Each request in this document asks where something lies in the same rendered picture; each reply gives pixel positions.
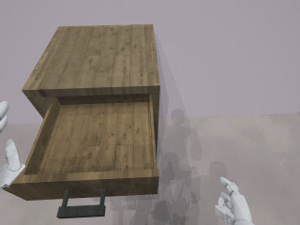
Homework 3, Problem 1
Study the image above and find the handle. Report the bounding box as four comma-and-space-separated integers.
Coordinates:
56, 188, 106, 219

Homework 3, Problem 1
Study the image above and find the drawer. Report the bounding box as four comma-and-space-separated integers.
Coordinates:
3, 93, 159, 201

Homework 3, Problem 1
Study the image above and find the robot left hand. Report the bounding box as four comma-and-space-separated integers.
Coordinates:
0, 101, 25, 191

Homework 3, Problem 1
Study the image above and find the robot right hand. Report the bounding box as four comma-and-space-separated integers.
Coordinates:
215, 176, 252, 225

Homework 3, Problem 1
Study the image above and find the cabinet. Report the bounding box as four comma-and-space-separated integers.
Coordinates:
22, 24, 160, 160

